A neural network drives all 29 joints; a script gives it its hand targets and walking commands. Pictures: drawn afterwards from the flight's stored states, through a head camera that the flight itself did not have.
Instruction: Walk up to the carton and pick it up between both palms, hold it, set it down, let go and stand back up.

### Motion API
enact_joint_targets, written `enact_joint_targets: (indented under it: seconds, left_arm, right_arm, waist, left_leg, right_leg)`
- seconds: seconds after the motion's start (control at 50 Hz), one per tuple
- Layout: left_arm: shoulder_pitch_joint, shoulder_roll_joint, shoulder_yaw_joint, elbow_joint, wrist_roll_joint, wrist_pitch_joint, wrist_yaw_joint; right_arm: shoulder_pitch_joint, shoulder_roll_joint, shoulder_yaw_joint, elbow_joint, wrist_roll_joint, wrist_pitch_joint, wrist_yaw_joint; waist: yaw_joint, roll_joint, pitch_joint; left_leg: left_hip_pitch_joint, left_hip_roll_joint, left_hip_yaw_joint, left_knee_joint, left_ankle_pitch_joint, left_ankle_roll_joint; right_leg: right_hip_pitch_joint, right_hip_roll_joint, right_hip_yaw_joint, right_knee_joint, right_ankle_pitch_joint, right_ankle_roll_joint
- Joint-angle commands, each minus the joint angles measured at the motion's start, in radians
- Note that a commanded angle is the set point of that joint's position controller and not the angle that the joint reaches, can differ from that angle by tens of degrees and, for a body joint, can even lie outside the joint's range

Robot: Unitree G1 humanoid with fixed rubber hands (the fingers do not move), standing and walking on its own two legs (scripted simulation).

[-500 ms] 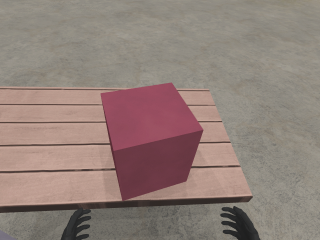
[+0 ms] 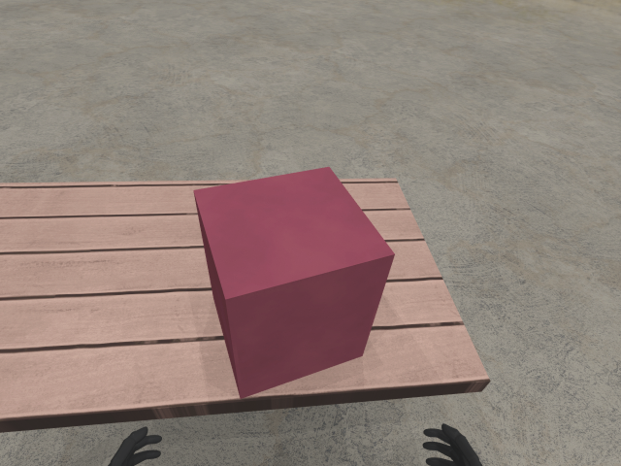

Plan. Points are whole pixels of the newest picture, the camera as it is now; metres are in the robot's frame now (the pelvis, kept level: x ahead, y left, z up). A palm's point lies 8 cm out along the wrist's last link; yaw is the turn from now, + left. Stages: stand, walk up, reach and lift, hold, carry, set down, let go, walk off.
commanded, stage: let go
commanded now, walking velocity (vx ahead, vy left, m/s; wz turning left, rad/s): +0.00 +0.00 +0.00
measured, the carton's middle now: (285, 280) +0.41 +0.03 +0.02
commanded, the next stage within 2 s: stand in 0.30 s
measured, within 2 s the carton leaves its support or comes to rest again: neither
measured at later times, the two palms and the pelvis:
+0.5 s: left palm out of the picture +0.12 +0.28 -0.10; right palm out of the picture +0.12 -0.26 -0.09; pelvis +0.00 +0.01 -0.01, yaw +2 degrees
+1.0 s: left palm out of the picture +0.02 +0.33 -0.12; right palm out of the picture +0.08 -0.24 -0.09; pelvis -0.03 +0.04 +0.00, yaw +4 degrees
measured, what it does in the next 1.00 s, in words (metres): stands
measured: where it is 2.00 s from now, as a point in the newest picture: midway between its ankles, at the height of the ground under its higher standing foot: outside the picture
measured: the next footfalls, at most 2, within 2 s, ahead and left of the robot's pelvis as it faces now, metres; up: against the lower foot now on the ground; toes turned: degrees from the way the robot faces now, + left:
none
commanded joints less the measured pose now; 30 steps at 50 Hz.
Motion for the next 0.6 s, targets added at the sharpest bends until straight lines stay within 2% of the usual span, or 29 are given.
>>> enact_joint_targets:
  seconds: [0.0, 0.3, 0.32, 0.34, 0.38, 0.42, 0.58]
  left_arm:
    - [-0.097, 0.097, 0.025, -0.133, 0.0, -0.028, -0.004]
    - [-0.105, 0.1, 0.018, -0.126, 0.004, -0.025, -0.02]
    - [0.026, 0.205, 0.092, 0.026, -0.001, -0.096, -0.008]
    - [0.039, 0.22, 0.09, 0.038, -0.007, -0.121, -0.01]
    - [0.012, 0.207, 0.089, 0.062, -0.01, -0.143, -0.016]
    - [-0.018, 0.209, 0.087, 0.085, -0.004, -0.15, -0.02]
    - [-0.035, 0.248, 0.085, 0.157, -0.008, -0.16, -0.029]
  right_arm:
    - [-0.084, -0.127, -0.035, -0.114, -0.011, -0.035, -0.01]
    - [-0.082, -0.132, -0.033, -0.097, -0.017, -0.056, -0.027]
    - [0.02, -0.329, -0.09, -0.074, -0.057, 0.043, -0.048]
    - [0.02, -0.325, -0.099, -0.081, -0.051, 0.083, -0.055]
    - [0.026, -0.29, -0.095, -0.102, -0.048, 0.114, -0.055]
    - [0.025, -0.274, -0.093, -0.112, -0.046, 0.127, -0.054]
    - [0.055, -0.323, -0.1, -0.116, -0.039, 0.145, -0.055]
  waist:
    - [-0.008, 0.06, -0.044]
    - [0.001, 0.067, -0.036]
    - [0.033, 0.019, -0.094]
    - [0.018, 0.001, -0.099]
    - [0.007, 0.037, -0.078]
    - [0.002, 0.032, -0.04]
    - [-0.004, 0.064, 0.008]
  left_leg:
    - [0.185, -0.022, 0.04, -0.019, 0.275, -0.005]
    - [0.186, -0.009, 0.028, 0.001, 0.3, -0.009]
    - [-0.011, 0.07, -0.068, 0.064, 0.505, 0.055]
    - [0.003, 0.078, -0.074, 0.079, 0.52, 0.067]
    - [-0.004, 0.073, -0.079, 0.087, 0.444, 0.071]
    - [-0.025, 0.062, -0.088, 0.074, 0.345, 0.069]
    - [-0.048, 0.063, -0.128, 0.049, 0.306, 0.07]
  right_leg:
    - [-0.223, -0.001, -0.054, -0.101, 0.214, -0.008]
    - [-0.197, 0.005, -0.064, -0.086, 0.251, -0.008]
    - [-0.069, -0.063, 0.012, -0.009, 0.264, 0.018]
    - [-0.061, -0.08, 0.03, -0.01, 0.304, 0.023]
    - [-0.087, -0.087, 0.042, -0.024, 0.289, 0.023]
    - [-0.107, -0.089, 0.044, -0.044, 0.245, 0.023]
    - [-0.113, -0.097, 0.041, -0.061, 0.172, 0.022]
